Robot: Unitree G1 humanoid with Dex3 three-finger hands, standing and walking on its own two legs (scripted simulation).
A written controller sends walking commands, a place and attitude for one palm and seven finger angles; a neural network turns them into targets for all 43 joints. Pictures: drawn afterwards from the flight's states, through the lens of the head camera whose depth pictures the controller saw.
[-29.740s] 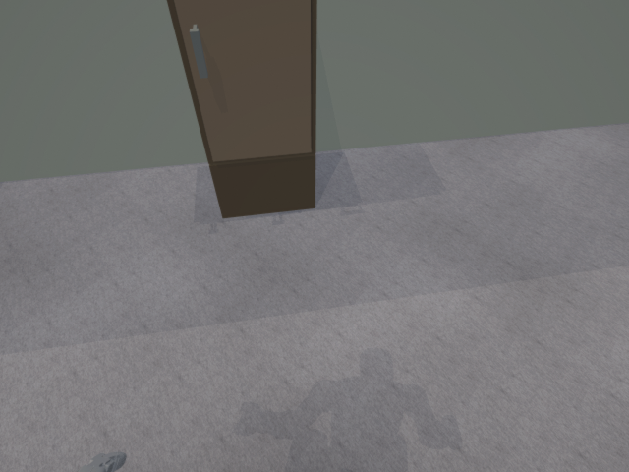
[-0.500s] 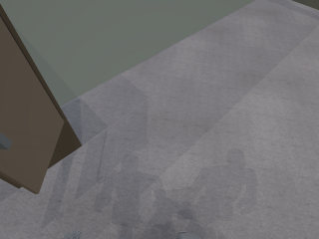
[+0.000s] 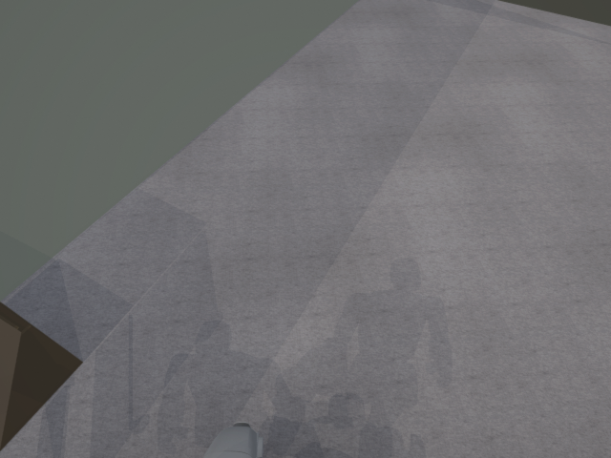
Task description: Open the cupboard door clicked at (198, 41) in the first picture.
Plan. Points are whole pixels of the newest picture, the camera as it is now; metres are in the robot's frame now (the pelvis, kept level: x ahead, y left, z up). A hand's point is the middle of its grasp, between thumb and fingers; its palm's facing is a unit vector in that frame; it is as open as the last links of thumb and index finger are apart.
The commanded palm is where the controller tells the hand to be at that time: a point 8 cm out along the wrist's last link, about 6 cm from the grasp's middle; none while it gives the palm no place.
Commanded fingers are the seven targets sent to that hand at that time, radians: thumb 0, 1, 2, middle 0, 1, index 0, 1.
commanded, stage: walk to a spot facing it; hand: left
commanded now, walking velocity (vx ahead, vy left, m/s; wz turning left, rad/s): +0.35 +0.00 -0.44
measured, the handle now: out of the picture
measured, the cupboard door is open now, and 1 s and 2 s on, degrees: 46 46 46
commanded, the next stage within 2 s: turn to face it in 1.16 s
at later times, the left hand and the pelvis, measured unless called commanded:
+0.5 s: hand (258, 291) +0.40 +0.12 -0.15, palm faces -0.32 -0.92 -0.23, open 7.4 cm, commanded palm none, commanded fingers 0.00 0.90 0.90 -0.20 -0.30 -0.20 -0.30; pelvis +0.20 -0.02 -0.01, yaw -15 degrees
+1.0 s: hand (269, 300) +0.41 +0.10 -0.19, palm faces -0.23 -0.96 -0.17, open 7.3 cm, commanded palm none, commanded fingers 0.00 0.90 0.90 -0.20 -0.30 -0.20 -0.30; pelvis +0.42 -0.09 -0.02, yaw -20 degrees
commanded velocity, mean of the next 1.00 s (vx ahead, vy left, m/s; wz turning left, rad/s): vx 0.36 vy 0.00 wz -0.24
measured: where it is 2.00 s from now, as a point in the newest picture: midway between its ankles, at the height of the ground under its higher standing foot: (382, 315)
